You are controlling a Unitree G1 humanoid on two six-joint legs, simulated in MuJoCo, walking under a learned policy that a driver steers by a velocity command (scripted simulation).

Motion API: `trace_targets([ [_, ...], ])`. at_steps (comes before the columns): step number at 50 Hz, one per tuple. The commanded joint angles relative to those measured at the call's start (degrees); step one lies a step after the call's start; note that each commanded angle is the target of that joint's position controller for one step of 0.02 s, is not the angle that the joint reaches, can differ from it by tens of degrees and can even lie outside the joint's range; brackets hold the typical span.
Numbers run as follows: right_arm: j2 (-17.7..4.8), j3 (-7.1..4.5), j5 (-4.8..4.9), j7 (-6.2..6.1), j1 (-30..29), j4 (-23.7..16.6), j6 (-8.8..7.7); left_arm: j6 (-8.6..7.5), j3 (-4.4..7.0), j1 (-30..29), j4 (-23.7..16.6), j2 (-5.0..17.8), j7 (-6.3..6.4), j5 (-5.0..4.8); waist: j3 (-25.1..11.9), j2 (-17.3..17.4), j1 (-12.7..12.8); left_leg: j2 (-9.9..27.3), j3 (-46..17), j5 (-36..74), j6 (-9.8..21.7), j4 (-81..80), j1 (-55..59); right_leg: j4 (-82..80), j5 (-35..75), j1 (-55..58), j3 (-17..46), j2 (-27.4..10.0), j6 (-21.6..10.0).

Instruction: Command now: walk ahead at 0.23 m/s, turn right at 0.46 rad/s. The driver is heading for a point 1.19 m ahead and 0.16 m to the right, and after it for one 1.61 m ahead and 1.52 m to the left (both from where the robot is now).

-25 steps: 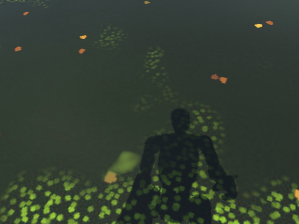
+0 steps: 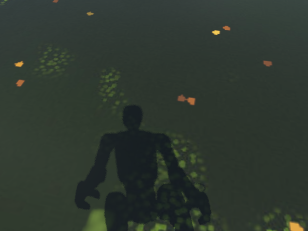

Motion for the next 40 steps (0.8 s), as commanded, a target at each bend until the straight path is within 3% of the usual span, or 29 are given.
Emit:
trace_targets([
  [1,-8.8,-1.36,0.25,-1.99,-7.3,-5.2,-0.16,0.1,-0.27,1.9,-3.5,0.0,-1.24,0.72,-0.8,5.8,2.9,14.3,-0.8,32.4,7.2,-5.5,-7.4,-10.4,9.2,7.6,-2.4,-0.4,1.0],
  [3,-10.4,-1.69,0.91,-2.83,-5.4,-4.9,0.85,0.16,-0.41,-1.4,-5.5,0.2,-2.31,0.86,-2.2,4.8,1.4,15.7,-0.5,33.3,7.4,-3.7,-2.8,-15.5,11.3,7.6,-3.9,0.5,0.9],
  [6,-11.7,-2.28,2.27,-3.29,-4.3,-4.9,2.73,0.67,0.17,-3.8,-8.6,2.2,-3.6,0.97,-3.1,5.3,1.2,18.3,-0.8,34.4,6.4,1.3,4.0,-19.6,6.1,6.6,-4.8,1.5,-0.7],
  [8,-12.3,-2.78,2.9,-3.6,-5.1,-5.8,3.95,0.79,0.97,-2.1,-9.7,4.2,-4.29,0.97,-4.2,6.1,2.5,18.7,-0.6,39.7,4.8,8.1,6.0,-21.9,0.9,9.2,-6.6,3.8,-2.8],
  [9,-12.1,-2.85,3.11,-3.77,-5.8,-6.4,4.55,0.52,1.73,1.6,-9.3,5.5,-4.44,0.83,-5.9,5.4,4.6,17.2,0.4,41.0,3.3,15.2,5.7,-25.8,2.2,14.1,-7.7,5.8,-4.3],
  [10,-10.9,-2.52,2.77,-3.64,-4.1,-6.6,4.94,0.1,3.12,7.1,-8.2,8.6,-3.93,1.02,-9.1,1.8,6.9,13.3,1.9,35.8,0.3,26.4,2.8,-31.9,12.9,23.3,-6.6,7.6,-6.4],
  [11,-7.6,-1.23,0.33,-3.02,-2.6,-8.3,4.64,0.23,4.65,9.4,-8.8,14.8,-2.38,1.3,-13.5,-9.5,5.7,8.0,2.5,7.5,-3.9,43.9,-10.9,-30.6,41.6,36.1,9.9,-4.1,-11.2],
  [12,-5.3,-0.32,-0.37,-2.02,1.1,-10.2,4.08,0.29,4.43,6.7,-11.3,17.1,-2.16,2.73,-22.4,-15.6,1.2,-3.5,-6.3,-31.5,-6.5,61.6,-27.7,-32.6,45.0,49.4,34.8,-16.9,-25.1],
  [13,-9.1,-1.19,1.02,-1.12,-1.6,-9.4,3.67,0.36,3.35,5.7,-12.6,12.6,-2.65,2.14,-24.8,-5.6,4.5,-0.2,-15.9,-28.3,-5.2,64.1,-29.6,-35.6,34.8,47.1,31.9,-14.9,-23.3],
  [14,-9.5,-1.38,2.6,-1.01,-5.1,-10.6,3.7,0.2,2.65,1.7,-13.6,10.4,-2.54,1.6,-18.6,-2.6,3.6,1.6,-15.4,-23.2,-4.1,62.4,-31.7,-36.7,26.7,41.3,25.0,-12.2,-19.9],
  [15,-8.6,-1.45,2.18,-1.68,-6.1,-10.0,4.12,0.42,2.39,-1.0,-13.7,9.1,-2.23,0.7,-12.7,2.6,2.0,3.9,-14.9,-19.3,-4.3,57.2,-31.6,-38.0,19.6,34.2,20.0,-8.9,-16.2],
  [16,-9.7,-1.94,1.39,-2.46,-6.9,-10.1,4.78,0.77,2.04,-2.6,-14.1,8.0,-1.71,0.36,-10.3,1.7,1.3,5.0,-14.9,-16.5,-4.5,52.5,-29.8,-39.1,14.9,29.1,17.8,-7.0,-14.5],
  [17,-9.7,-2.08,1.16,-2.56,-6.7,-10.1,5.33,1.11,2.01,-3.0,-14.4,8.1,-1.34,1.01,-9.5,-0.3,0.3,4.5,-14.3,-14.3,-4.7,50.7,-26.3,-40.1,12.8,24.8,16.5,-5.0,-13.8],
  [19,-8.0,-1.83,1.17,-2.78,-5.4,-10.0,5.62,1.29,2.32,-2.7,-15.1,9.0,-0.76,1.61,-9.8,-2.6,-0.1,3.2,-13.9,-12.4,-5.7,45.4,-24.2,-40.5,13.9,23.2,15.3,-3.3,-13.6],
  [23,-7.1,-1.4,1.28,-3.37,-6.3,-10.0,5.85,1.8,2.42,-1.9,-15.6,9.4,0.41,1.3,-11.8,-3.3,1.1,3.4,-14.4,-9.4,-7.9,37.2,-23.3,-39.6,9.5,24.3,15.3,-3.4,-13.4],
  [27,-7.4,-1.36,1.62,-3.16,-7.4,-10.3,5.78,2.45,1.73,-2.5,-15.6,8.5,0.5,1.99,-10.0,-5.9,2.3,3.7,-13.5,-8.2,-8.1,31.1,-19.1,-40.4,-0.6,21.0,16.1,-2.6,-12.5],
  [31,-7.3,-1.28,1.75,-2.18,-5.6,-10.0,4.58,2.98,0.8,-2.5,-15.1,7.3,0.24,1.92,-9.3,-6.3,2.1,3.2,-11.9,-7.9,-6.3,20.5,-13.9,-37.2,1.9,22.6,18.0,-3.0,-11.4],
  [33,-7.3,-1.19,1.06,-1.31,-2.7,-9.0,3.92,3.26,0.09,-1.1,-14.3,6.0,0.35,1.34,-8.6,-4.3,0.4,3.8,-11.6,1.9,-3.7,7.2,-5.9,-34.0,2.2,20.5,16.2,-0.3,-7.7],
  [34,-10.8,-1.72,-0.23,-1.23,-1.6,-9.2,3.77,3.05,-0.45,0.8,-14.1,4.3,0.39,1.78,-8.6,2.5,1.6,11.7,-19.6,6.2,-0.8,3.7,-2.5,-27.2,-3.0,17.1,12.1,3.8,-4.2],
  [35,-14.4,-2.31,-0.46,-1.54,-4.7,-9.6,4.08,2.51,-0.46,3.1,-15.0,3.2,0.0,1.87,-6.3,14.3,5.8,19.5,-28.0,15.5,5.8,2.8,-3.0,-21.9,-14.8,11.3,3.9,11.6,-1.2],
  [36,-11.2,-1.68,-1.05,-1.49,-5.9,-10.2,3.96,2.06,0.19,-0.9,-15.7,6.2,0.08,2.24,-6.2,16.3,2.7,23.1,-32.2,12.6,10.7,0.6,-8.3,-17.2,-19.6,13.3,2.9,9.7,0.6],
  [37,-9.8,-1.33,-0.79,-1.58,-6.9,-10.6,3.58,2.07,1.0,-3.3,-15.7,8.2,0.2,1.68,-5.4,13.8,1.7,21.0,-30.7,11.5,10.4,0.6,-7.9,-13.3,-18.9,13.9,3.3,8.8,1.2],
  [40,-9.7,-1.2,1.17,-1.96,-7.4,-9.9,3.19,3.37,0.66,-2.2,-14.2,5.0,0.43,1.69,-5.3,11.7,1.8,17.7,-25.2,19.6,8.1,3.6,-3.5,-10.4,-18.0,12.5,3.0,6.6,3.8],
])
Keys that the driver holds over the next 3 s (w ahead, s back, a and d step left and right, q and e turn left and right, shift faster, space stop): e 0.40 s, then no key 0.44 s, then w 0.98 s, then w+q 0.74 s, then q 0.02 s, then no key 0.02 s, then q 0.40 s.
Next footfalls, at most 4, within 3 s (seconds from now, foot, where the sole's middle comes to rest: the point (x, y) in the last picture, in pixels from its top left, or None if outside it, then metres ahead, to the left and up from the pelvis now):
0.20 right None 0.24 -0.12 -0.78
0.66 left None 0.26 0.11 -0.78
0.94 right None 0.16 -0.12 -0.78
1.28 left None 0.42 0.07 -0.78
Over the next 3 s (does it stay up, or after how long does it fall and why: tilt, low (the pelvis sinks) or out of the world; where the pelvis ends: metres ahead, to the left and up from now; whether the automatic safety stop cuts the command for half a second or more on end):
stays up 1.13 -0.17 -0.01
